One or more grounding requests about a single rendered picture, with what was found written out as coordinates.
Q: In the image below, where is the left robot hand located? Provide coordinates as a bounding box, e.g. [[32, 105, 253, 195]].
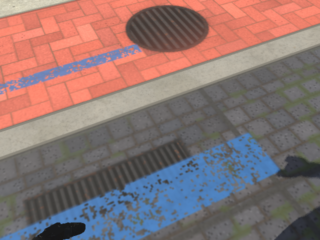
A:
[[32, 222, 86, 240]]

